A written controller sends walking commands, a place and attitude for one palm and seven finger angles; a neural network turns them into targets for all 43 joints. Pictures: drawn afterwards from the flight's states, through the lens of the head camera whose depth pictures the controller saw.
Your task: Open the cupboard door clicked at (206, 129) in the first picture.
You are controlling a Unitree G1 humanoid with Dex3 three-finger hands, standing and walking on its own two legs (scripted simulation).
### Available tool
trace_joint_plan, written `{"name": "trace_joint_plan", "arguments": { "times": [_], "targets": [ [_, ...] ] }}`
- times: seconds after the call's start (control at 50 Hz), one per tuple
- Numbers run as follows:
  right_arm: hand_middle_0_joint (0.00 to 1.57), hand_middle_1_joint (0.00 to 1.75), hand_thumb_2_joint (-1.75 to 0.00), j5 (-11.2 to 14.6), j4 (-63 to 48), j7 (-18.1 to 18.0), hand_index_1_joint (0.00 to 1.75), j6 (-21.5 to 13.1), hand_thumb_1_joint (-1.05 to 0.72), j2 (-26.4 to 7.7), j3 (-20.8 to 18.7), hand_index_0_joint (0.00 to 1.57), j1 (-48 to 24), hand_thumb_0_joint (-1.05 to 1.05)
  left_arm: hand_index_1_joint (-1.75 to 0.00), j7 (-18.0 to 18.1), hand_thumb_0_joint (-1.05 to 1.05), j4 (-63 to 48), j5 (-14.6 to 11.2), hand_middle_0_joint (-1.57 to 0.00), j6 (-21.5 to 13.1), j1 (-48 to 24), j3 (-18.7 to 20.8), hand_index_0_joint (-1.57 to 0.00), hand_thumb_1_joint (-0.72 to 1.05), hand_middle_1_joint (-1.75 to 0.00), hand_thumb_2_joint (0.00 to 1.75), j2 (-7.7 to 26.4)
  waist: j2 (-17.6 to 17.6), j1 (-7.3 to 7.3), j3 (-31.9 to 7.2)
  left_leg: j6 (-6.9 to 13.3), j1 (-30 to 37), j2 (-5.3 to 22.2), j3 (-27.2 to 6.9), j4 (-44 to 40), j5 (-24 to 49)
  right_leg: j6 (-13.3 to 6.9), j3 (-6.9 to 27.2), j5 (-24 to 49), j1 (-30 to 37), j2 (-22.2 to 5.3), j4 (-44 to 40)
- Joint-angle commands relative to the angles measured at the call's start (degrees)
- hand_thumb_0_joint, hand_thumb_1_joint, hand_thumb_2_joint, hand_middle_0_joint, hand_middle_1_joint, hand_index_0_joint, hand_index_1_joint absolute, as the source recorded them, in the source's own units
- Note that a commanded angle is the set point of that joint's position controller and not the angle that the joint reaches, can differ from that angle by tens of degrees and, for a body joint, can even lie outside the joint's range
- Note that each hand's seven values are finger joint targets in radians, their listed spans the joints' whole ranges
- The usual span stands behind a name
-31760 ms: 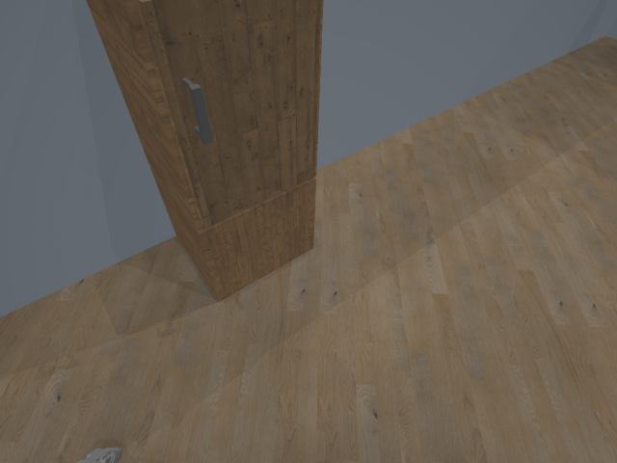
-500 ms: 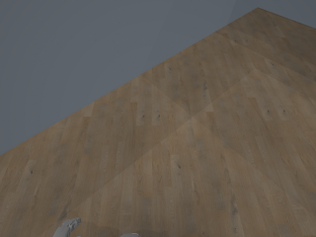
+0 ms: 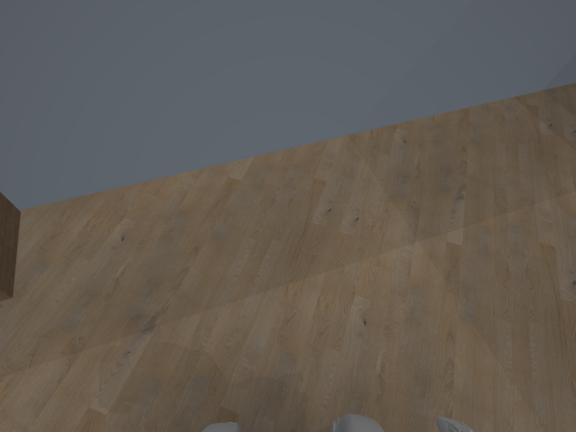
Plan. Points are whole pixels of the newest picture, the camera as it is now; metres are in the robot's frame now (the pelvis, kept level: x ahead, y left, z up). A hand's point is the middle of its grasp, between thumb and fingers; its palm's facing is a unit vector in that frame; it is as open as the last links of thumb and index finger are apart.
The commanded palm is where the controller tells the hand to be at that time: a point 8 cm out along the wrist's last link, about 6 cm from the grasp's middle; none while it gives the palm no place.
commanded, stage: turn to face it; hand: left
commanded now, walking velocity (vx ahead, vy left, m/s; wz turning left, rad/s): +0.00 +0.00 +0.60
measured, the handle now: out of the picture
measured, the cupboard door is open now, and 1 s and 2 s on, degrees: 46 46 46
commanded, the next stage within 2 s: take the last steps up to it in 1.84 s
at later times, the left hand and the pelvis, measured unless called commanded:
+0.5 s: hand out of the picture +0.01 +0.15 -0.15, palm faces +0.35 -0.90 -0.25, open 7.3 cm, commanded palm none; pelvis +0.01 -0.05 +0.01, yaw +20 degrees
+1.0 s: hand out of the picture +0.00 +0.15 -0.14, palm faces +0.58 -0.76 -0.30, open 7.4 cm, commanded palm none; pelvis +0.03 -0.07 +0.00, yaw +36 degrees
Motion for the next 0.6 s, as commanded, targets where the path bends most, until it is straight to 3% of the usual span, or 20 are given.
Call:
{"name": "trace_joint_plan", "arguments": {
  "times": [0.0,0.08,0.12,0.14,0.16,0.18,0.2,0.22,0.24,0.28,0.36,0.44,0.48,0.52,0.54,0.56,0.58],
  "targets": [
    [0.20,0.30,-0.90,-0.36,-2.60,-1.20,0.30,-1.25,-0.90,-12.00,-2.68,0.20,2.89,0.00,-0.30,-0.09,0.00,-6.28,-0.41,-0.20,-2.51,-1.57,0.41,-0.20,0.90,-0.30,0.90,3.01,10.34,-1.83,-9.13,9.18,10.60,13.65,-14.67,-13.12,25.78,0.55,2.33,2.08,-2.78,1.08,-5.49],
    [0.20,0.30,-0.90,-0.39,-3.45,-0.83,0.30,-0.39,-0.90,-12.54,-3.14,0.20,0.30,0.00,-0.30,-0.02,0.00,-6.41,-0.60,-0.20,-2.79,0.86,0.17,-0.20,0.90,-0.30,0.90,2.72,11.97,-0.83,-8.75,8.28,4.82,11.74,-16.73,-11.69,19.99,-0.05,0.05,3.89,7.21,4.52,-19.74],
    [0.20,0.30,-0.90,0.08,-4.30,-0.62,0.30,-0.04,-0.90,-12.11,-3.26,0.20,-2.51,0.00,-0.30,0.07,0.00,-5.46,-0.48,-0.20,-3.41,5.79,0.62,-0.20,0.90,-0.30,0.90,3.91,10.56,2.05,-8.72,5.66,-1.60,8.92,-15.85,-7.82,13.91,-0.34,-0.84,12.91,17.09,5.04,-31.88],
    [0.20,0.30,-0.90,0.58,-5.01,-0.39,0.30,0.00,-0.90,-9.43,-3.03,0.20,-2.34,0.00,-0.30,0.50,0.00,-5.25,-0.01,-0.20,-4.02,7.89,1.28,-0.20,0.90,-0.30,0.90,6.88,2.90,3.07,-9.34,2.57,-8.65,4.22,-12.80,-1.02,5.06,-1.88,5.15,13.16,24.73,-1.25,-41.17],
    [0.20,0.30,-0.90,0.84,-6.28,0.00,0.30,-0.13,-0.90,-5.35,-2.36,0.20,-1.67,0.00,-0.30,1.04,0.00,-5.43,0.82,-0.20,-4.47,8.40,2.34,-0.20,0.90,-0.30,0.90,12.63,-16.04,3.62,-9.11,-2.23,-18.11,-4.46,-2.79,14.50,-13.56,-8.44,22.97,17.56,28.62,-17.95,-46.81],
    [0.20,0.30,-0.90,0.33,-6.29,0.10,0.30,0.09,-0.90,-7.91,-2.85,0.20,-3.34,0.00,-0.30,1.25,0.00,-5.86,0.32,-0.20,-4.40,7.70,1.71,-0.20,0.90,-0.30,0.90,12.40,-15.04,4.04,-8.52,-1.75,-16.55,-1.82,-5.46,28.28,-18.72,-12.80,24.10,22.14,21.47,-22.87,-46.94],
    [0.20,0.30,-0.90,0.41,-5.49,0.13,0.30,0.42,-0.90,-7.59,-3.00,0.20,-3.95,0.00,-0.30,1.53,0.00,-6.25,0.16,-0.20,-4.48,4.89,1.34,-0.20,0.90,-0.30,0.90,10.02,-13.86,2.31,-6.27,-1.67,-16.63,-0.25,-6.86,35.02,-15.88,-13.37,22.48,24.09,17.84,-20.36,-46.18],
    [0.20,0.30,-0.90,0.48,-4.39,0.40,0.30,0.87,-0.90,-7.20,-2.98,0.20,-2.62,0.00,-0.30,1.68,0.00,-7.07,0.03,-0.20,-4.18,1.68,0.82,-0.20,0.90,-0.30,0.90,8.12,-9.60,0.55,-5.42,-2.14,-16.15,1.13,-6.24,37.98,-11.61,-12.50,16.09,26.59,17.09,-17.60,-44.64],
    [0.20,0.30,-0.90,0.34,-3.41,0.89,0.30,1.13,-0.90,-5.86,-2.50,0.20,-2.10,0.00,-0.30,1.58,0.00,-7.61,0.08,-0.20,-4.31,-0.37,0.18,-0.20,0.90,-0.30,0.90,6.46,-7.55,-0.85,-4.64,-2.78,-15.18,1.61,-4.94,38.12,-8.37,-10.96,9.04,30.93,16.38,-14.08,-43.00],
    [0.20,0.30,-0.90,0.46,-2.55,1.29,0.30,1.56,-0.90,-4.78,-1.97,0.20,-0.98,0.00,-0.30,1.62,0.00,-7.89,0.15,-0.20,-4.66,-0.59,-0.04,-0.20,0.90,-0.30,0.90,5.76,-8.23,-1.30,-5.39,-3.56,-13.34,1.78,-2.58,34.12,-6.18,-9.66,2.73,34.59,17.23,-12.43,-42.46],
    [0.20,0.30,-0.90,0.58,-2.65,1.56,0.30,1.49,-0.90,-3.27,-1.33,0.20,-3.77,0.00,-0.30,1.51,0.00,-6.17,0.24,-0.20,-4.75,3.94,0.50,-0.20,0.90,-0.30,0.90,6.90,-6.51,1.04,-6.37,-3.95,-11.53,1.28,0.97,21.73,-7.25,-9.54,-1.07,41.33,23.53,-12.96,-40.75],
    [0.20,0.30,-0.90,0.85,-3.56,1.45,0.30,0.80,-0.90,-2.68,-0.85,0.20,-5.48,0.00,-0.30,1.42,0.00,-4.67,0.58,-0.20,-4.63,6.55,1.41,-0.20,0.90,-0.30,0.90,8.45,-8.67,2.61,-7.06,-2.93,-8.05,1.25,3.06,11.21,-9.77,-10.64,-1.78,46.14,25.98,-15.66,-38.02],
    [0.20,0.30,-0.90,0.92,-3.63,1.26,0.30,0.43,-0.90,-2.98,-0.74,0.20,-4.38,0.00,-0.30,1.24,0.00,-4.35,0.49,-0.20,-4.52,6.31,1.80,-0.20,0.90,-0.30,0.90,9.20,-8.32,2.03,-7.82,-2.23,-4.53,0.87,4.15,5.99,-8.34,-10.30,-2.48,46.29,25.11,-16.61,-35.91],
    [0.20,0.30,-0.90,0.65,-2.98,1.16,0.30,-0.10,-0.90,-4.36,-1.13,0.20,-0.71,0.00,-0.30,0.86,0.00,-4.14,0.17,-0.20,-4.43,5.03,1.97,-0.20,0.90,-0.30,0.90,9.07,-6.13,-0.23,-9.46,-1.37,4.19,0.27,4.51,-5.05,-0.50,-7.15,-6.25,42.82,21.38,-15.18,-29.49],
    [0.20,0.30,-0.90,0.35,-1.92,1.07,0.30,-0.64,-0.90,-7.46,-1.93,0.20,3.90,0.00,-0.30,0.59,0.00,-4.86,-0.43,-0.20,-4.26,4.22,1.93,-0.20,0.90,-0.30,0.90,8.45,0.24,-3.16,-12.18,0.55,14.78,3.52,0.76,-11.23,10.30,-4.31,-8.40,36.85,14.12,-13.45,-20.28],
    [0.20,0.30,-0.90,-0.25,-1.30,0.63,0.30,-1.01,-0.90,-14.71,-3.85,0.20,8.07,0.00,-0.30,-0.03,0.00,-7.30,-0.79,-0.20,-4.03,2.98,1.06,-0.20,0.90,-0.30,0.90,4.49,18.42,-5.57,-14.00,8.93,25.05,20.07,-21.92,-12.26,32.99,0.47,-9.61,1.20,-4.15,-4.25,-6.35],
    [0.20,0.30,-0.90,0.14,-0.20,0.16,0.30,-0.31,-0.90,-17.04,-4.05,0.20,11.50,0.00,-0.30,0.38,0.00,-9.71,-0.16,-0.20,-3.33,-1.14,0.01,-0.20,0.90,-0.30,0.90,4.01,17.64,-6.79,-13.22,14.58,23.04,25.86,-24.82,-12.69,41.07,0.26,-2.67,-11.09,-8.63,-1.83,0.26]
  ]
}}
